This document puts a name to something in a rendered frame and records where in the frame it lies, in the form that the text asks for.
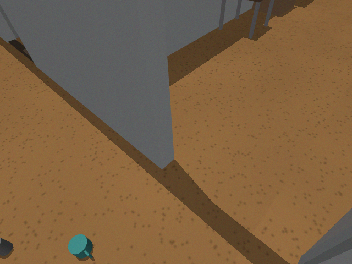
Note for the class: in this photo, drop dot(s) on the chair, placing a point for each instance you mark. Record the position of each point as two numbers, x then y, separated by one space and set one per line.
257 6

